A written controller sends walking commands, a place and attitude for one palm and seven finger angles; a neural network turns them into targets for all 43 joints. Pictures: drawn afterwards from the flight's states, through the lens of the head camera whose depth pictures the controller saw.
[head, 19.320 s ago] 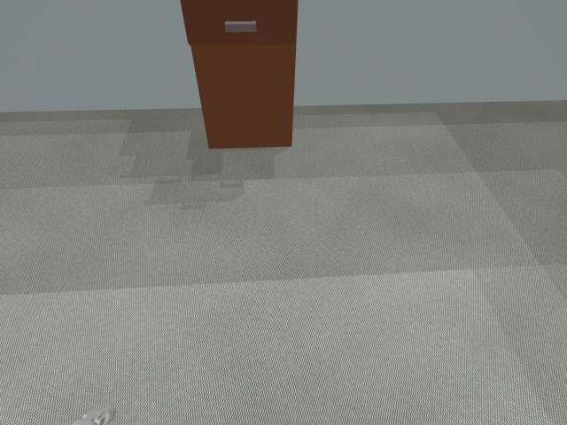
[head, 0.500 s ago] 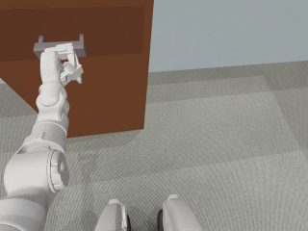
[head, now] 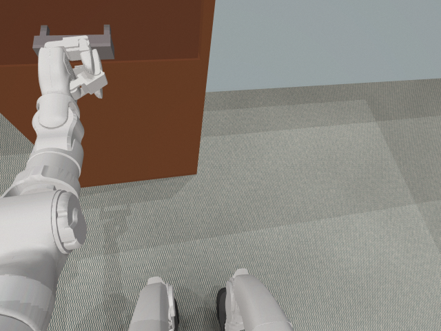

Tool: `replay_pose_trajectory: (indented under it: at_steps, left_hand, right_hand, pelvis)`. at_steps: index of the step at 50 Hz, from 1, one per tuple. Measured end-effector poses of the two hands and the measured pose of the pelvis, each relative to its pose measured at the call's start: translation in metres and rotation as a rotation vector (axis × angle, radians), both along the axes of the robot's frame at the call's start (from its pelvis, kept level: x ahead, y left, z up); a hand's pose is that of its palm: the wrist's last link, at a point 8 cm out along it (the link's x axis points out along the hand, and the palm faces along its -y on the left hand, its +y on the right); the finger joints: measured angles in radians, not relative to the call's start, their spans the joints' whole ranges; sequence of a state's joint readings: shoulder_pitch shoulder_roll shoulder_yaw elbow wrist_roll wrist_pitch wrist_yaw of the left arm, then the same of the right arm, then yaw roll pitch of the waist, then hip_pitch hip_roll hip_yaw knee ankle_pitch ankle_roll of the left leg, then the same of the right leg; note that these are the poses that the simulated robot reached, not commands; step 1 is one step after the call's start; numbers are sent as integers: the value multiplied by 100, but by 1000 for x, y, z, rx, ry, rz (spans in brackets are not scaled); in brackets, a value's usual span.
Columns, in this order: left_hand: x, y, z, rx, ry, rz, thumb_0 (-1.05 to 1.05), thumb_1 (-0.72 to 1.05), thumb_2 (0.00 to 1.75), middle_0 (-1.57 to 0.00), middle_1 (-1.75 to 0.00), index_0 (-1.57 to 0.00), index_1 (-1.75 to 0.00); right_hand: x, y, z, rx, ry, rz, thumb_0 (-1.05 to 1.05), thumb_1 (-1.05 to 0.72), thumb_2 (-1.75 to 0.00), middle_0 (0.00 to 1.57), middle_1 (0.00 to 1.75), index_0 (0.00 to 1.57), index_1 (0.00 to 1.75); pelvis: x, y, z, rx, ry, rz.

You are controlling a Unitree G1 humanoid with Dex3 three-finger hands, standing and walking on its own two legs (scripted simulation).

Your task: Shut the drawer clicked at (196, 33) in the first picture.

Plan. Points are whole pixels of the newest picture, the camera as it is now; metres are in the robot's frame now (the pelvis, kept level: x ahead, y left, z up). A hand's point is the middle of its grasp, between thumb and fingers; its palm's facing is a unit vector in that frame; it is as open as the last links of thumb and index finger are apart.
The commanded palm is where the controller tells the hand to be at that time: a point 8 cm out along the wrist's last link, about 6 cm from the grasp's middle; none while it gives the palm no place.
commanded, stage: push the drawer shut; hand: left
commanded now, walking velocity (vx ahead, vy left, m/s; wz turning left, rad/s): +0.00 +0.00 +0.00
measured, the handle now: (76, 38) +0.62 +0.19 +0.08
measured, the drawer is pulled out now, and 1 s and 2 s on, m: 0.00 0.00 0.00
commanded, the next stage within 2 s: pull the fist back off the drawer in 0.02 s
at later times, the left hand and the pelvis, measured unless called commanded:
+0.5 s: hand (97, 72) +0.55 +0.16 +0.07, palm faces +0.06 -1.00 -0.05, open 2.7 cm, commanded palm +0.53 +0.18 +0.08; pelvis -0.01 +0.01 +0.00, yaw +0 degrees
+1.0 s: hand (98, 76) +0.54 +0.15 +0.08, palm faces +0.08 -1.00 -0.02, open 3.0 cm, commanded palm +0.48 +0.20 +0.10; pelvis +0.04 +0.00 +0.02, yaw -2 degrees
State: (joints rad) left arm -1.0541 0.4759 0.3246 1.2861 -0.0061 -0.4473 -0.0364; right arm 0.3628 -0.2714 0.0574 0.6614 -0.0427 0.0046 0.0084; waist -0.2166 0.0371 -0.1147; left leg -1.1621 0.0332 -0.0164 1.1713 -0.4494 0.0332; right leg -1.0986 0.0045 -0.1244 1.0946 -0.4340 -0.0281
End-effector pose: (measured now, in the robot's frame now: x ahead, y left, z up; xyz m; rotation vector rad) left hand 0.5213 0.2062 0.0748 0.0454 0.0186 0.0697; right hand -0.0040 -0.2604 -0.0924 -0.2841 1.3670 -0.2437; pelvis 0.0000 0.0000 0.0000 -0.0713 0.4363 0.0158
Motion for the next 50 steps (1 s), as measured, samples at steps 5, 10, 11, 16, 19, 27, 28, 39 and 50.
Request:
replay_pose_trajectory:
  at_steps: [5, 10, 11, 16, 19, 27, 28, 39, 50]
  left_hand:
    - [1, 1, 1, 3, 6, -4, -10, 62, 100, -140, -160, -140, -160]
    - [1, 2, 2, 3, 13, -6, -10, 61, 100, -140, -160, -140, -160]
    - [1, 3, 2, 3, 14, -6, -9, 61, 100, -140, -160, -140, -160]
    - [1, 3, 3, 2, 12, -4, -8, 60, 99, -140, -160, -140, -160]
    - [1, 3, 4, 2, 6, -3, -7, 61, 98, -140, -160, -140, -160]
    - [-1, 1, 2, 0, 1, -4, -8, 65, 97, -140, -160, -140, -160]
    - [-1, 0, 2, -1, 1, -4, -8, 66, 96, -140, -160, -140, -160]
    - [-6, -6, 0, -29, 1, 7, -5, 78, 92, -140, -160, -140, -160]
    - [-10, -2, 2, -20, -21, 11, -2, 82, 89, -140, -160, -140, -159]
  right_hand:
    - [-8, 2, 0, -10, -7, -2, 1, -90, -90, 20, 30, 21, 30]
    - [-16, 5, 1, -13, -6, -2, 1, -90, -90, 20, 30, 21, 30]
    - [-18, 6, 1, -13, -5, -2, 1, -90, -90, 20, 30, 21, 30]
    - [-25, 10, 1, -6, 5, -2, 1, -90, -90, 20, 30, 21, 30]
    - [-27, 13, 1, 2, 15, 0, 1, -90, -90, 20, 30, 21, 30]
    - [-24, 16, 1, 20, 28, 2, 1, -90, -90, 20, 30, 21, 30]
    - [-22, 16, 1, 23, 27, 2, 1, -90, -90, 20, 30, 21, 30]
    - [13, 15, 6, 53, -19, -22, 1, -90, -90, 20, 30, 21, 30]
    - [60, 9, 11, 68, -63, -36, 1, -90, -90, 20, 30, 21, 30]
  pelvis:
    - [-5, 2, -2, -4, 5, -1]
    - [-9, 5, -2, -5, 7, -2]
    - [-9, 6, -2, -5, 8, -3]
    - [-11, 8, -3, -7, 7, -2]
    - [-11, 10, -3, -7, 8, -2]
    - [-6, 11, -2, -5, 4, -5]
    - [-5, 11, -1, -4, 3, -6]
    - [16, 10, 11, 10, -20, -32]
    - [42, 4, 22, 23, -38, -43]
